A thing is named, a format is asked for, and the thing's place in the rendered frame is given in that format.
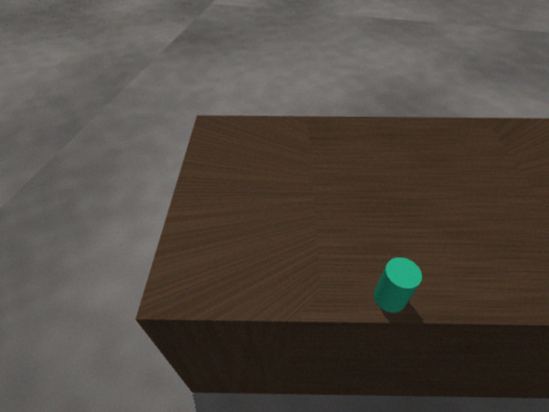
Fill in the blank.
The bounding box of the can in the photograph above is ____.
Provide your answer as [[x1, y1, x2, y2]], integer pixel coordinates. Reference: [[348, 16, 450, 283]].
[[374, 257, 422, 312]]

